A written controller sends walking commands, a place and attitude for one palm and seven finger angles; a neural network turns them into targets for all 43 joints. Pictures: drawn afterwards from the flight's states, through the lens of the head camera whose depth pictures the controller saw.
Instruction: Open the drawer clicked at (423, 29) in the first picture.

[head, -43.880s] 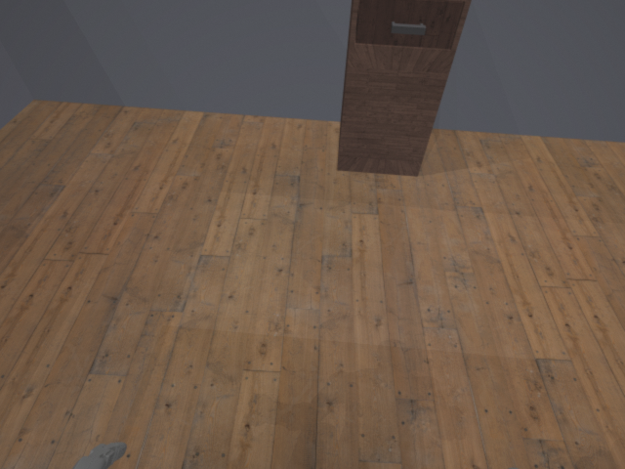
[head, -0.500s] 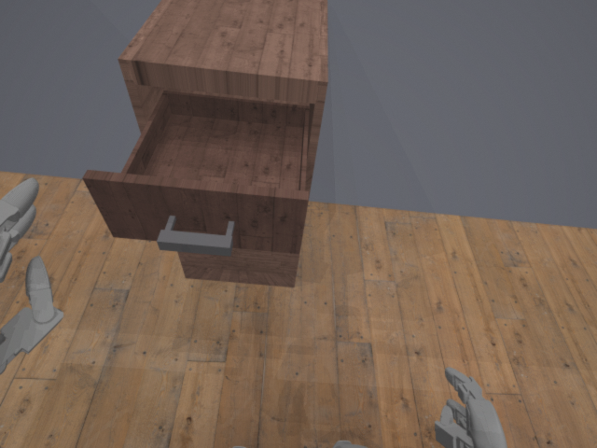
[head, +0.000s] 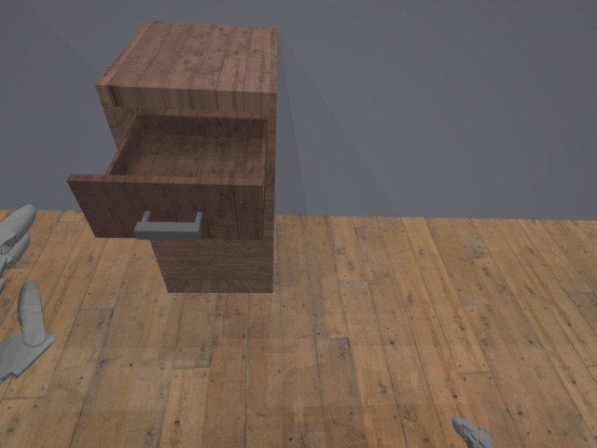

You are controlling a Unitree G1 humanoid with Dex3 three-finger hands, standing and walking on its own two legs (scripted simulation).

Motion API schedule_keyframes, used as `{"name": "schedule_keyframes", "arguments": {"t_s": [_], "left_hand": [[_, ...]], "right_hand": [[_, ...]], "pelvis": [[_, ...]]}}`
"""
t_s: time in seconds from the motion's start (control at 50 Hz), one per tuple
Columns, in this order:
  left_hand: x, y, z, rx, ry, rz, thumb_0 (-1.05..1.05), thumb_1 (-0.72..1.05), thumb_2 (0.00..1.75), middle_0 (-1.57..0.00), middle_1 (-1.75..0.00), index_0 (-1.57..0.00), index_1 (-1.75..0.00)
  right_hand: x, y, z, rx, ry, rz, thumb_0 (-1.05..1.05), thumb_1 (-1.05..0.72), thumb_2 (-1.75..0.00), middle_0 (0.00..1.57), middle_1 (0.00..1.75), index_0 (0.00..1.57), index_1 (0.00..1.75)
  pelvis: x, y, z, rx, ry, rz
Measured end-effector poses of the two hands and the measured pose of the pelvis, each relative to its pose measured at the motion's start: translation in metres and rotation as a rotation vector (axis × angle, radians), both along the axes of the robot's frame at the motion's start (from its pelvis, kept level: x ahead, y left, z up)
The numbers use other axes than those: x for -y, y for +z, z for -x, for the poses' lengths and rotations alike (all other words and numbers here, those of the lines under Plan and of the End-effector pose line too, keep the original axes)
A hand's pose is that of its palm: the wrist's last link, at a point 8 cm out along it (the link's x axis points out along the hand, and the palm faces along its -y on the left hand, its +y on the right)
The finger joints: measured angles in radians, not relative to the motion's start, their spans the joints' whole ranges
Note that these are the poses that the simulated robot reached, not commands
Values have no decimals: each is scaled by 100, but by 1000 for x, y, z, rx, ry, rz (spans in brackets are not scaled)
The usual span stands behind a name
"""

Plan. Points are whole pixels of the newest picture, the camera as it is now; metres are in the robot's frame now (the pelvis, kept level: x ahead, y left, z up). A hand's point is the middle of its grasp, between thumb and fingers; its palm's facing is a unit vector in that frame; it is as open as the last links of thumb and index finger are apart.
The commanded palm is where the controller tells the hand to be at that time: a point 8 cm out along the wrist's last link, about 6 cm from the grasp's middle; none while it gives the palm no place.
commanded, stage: stop stepping back and stand still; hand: left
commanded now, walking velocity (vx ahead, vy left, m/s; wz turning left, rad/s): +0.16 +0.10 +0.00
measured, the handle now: (171, 223) +0.53 +0.28 -0.06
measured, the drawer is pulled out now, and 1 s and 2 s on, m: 0.27 0.27 0.27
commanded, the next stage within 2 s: let the arm hang, fingers relaxed in 0.70 s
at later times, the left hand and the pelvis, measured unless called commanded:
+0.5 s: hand out of the picture +0.12 +0.28 +0.16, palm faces +0.42 -0.80 -0.42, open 7.4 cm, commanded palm +0.07 +0.31 +0.18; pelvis -0.05 +0.03 +0.00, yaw +1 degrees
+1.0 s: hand out of the picture +0.08 +0.26 -0.10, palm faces -0.03 -0.92 -0.39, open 7.4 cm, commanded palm none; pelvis -0.08 +0.03 -0.01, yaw +1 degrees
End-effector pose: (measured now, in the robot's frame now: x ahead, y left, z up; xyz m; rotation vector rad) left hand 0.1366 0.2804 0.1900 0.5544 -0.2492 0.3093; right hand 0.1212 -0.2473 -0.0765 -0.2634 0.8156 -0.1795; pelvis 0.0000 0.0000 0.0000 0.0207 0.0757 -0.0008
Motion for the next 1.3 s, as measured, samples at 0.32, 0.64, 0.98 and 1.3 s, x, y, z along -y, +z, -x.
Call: {"name": "schedule_keyframes", "arguments": {"t_s": [0.32,0.64,0.98,1.3], "left_hand": [[-13,-11,24,-4,-45,23,1,89,90,-21,-30,-21,-30],[-31,-31,57,-38,98,139,1,89,90,-21,-30,-21,-30],[-29,-234,54,-949,118,251,0,91,90,-20,-30,-20,-30],[21,-337,223,-1579,284,525,1,90,90,-21,-30,-21,-30]], "right_hand": [[-39,12,7,147,43,-28,1,-90,-90,20,30,20,30],[-63,9,18,125,116,-50,1,-90,-90,21,30,20,30],[-8,-39,54,-92,44,-38,1,-90,-90,20,30,20,30],[36,-36,171,-540,-60,65,1,-90,-90,20,30,20,30]], "pelvis": [[-20,-4,36,48,24,28],[-27,0,59,53,31,42],[-28,-11,76,63,18,25],[-6,1,80,104,41,37]]}}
